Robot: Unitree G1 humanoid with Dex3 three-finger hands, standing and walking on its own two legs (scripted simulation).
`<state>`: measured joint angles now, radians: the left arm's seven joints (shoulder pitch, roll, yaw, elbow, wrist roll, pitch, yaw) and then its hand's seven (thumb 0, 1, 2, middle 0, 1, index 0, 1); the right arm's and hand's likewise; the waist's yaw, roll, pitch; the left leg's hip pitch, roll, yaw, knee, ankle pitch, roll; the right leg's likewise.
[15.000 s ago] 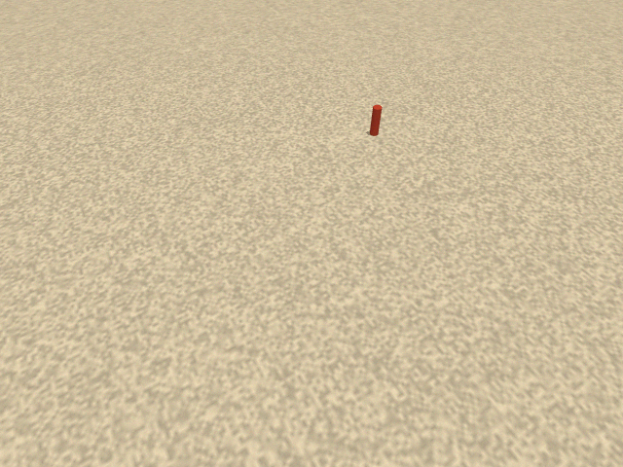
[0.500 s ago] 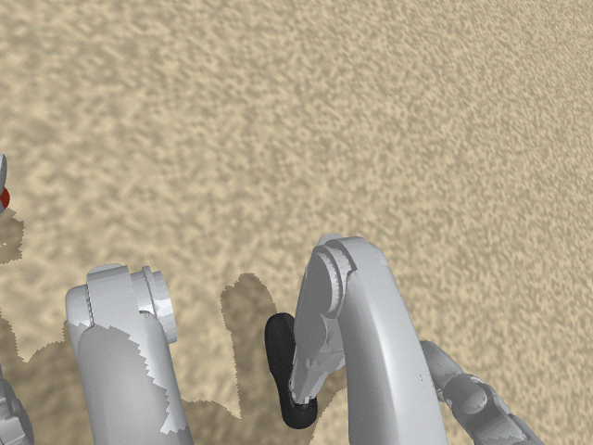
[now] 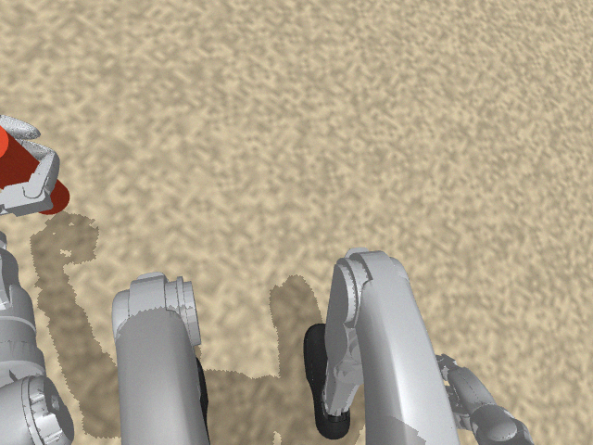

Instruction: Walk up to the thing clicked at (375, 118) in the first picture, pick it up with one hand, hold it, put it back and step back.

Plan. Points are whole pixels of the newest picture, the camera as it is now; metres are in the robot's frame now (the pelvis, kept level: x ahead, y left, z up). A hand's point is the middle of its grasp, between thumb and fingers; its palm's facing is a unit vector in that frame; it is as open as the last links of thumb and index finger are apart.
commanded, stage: settle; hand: left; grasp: from the side
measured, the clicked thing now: (21, 175) +0.44 +0.30 -0.05
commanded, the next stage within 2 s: lift in 0.68 s
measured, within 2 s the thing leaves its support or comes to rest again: neither
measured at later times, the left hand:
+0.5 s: hand (19, 151) +0.44 +0.28 +0.01, palm faces +0.25 -0.97 -0.04, open 6.2 cm
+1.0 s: hand (16, 135) +0.45 +0.27 +0.03, palm faces +0.25 -0.97 -0.03, open 6.2 cm
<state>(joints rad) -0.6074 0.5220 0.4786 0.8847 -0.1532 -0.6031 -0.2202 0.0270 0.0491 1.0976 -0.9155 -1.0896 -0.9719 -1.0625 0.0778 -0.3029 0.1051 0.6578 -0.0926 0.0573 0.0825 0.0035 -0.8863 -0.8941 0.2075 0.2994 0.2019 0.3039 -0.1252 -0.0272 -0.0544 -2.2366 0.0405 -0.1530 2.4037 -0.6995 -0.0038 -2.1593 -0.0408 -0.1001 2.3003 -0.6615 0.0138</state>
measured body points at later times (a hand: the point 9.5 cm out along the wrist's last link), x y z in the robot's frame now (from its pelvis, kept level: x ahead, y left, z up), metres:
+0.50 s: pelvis +0.00 +0.00 +0.03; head +0.19 +0.06 +0.43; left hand +0.42 +0.33 +0.01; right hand +0.14 -0.27 -0.09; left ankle +0.08 +0.13 -0.31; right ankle +0.11 -0.12 -0.31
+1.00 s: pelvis +0.00 +0.00 +0.04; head +0.19 +0.05 +0.44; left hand +0.43 +0.32 +0.03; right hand +0.12 -0.27 -0.08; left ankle +0.08 +0.13 -0.31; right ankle +0.11 -0.12 -0.31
